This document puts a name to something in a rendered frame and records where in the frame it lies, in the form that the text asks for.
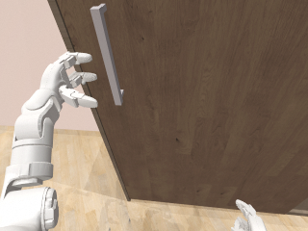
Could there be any robot right hand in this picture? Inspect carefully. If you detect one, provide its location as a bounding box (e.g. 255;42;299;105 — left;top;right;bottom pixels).
231;199;268;231

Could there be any left robot forearm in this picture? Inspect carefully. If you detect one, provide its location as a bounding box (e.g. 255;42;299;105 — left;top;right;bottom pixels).
0;89;63;210

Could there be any left robot upper arm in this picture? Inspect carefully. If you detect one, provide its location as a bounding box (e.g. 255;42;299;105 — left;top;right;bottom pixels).
0;187;59;231

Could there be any handle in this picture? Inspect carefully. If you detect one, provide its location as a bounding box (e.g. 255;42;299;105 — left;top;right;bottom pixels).
90;3;124;106

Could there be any wardrobe door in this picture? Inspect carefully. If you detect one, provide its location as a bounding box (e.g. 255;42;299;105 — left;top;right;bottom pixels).
294;198;308;211
57;0;308;215

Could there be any robot left hand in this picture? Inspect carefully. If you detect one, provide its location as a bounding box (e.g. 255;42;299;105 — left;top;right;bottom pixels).
39;51;98;108

